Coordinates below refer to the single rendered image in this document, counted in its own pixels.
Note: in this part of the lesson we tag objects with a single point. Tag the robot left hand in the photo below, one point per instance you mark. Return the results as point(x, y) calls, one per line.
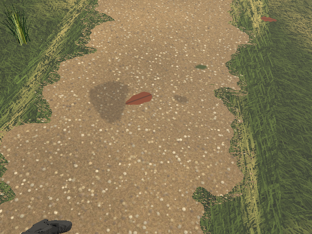
point(46, 226)

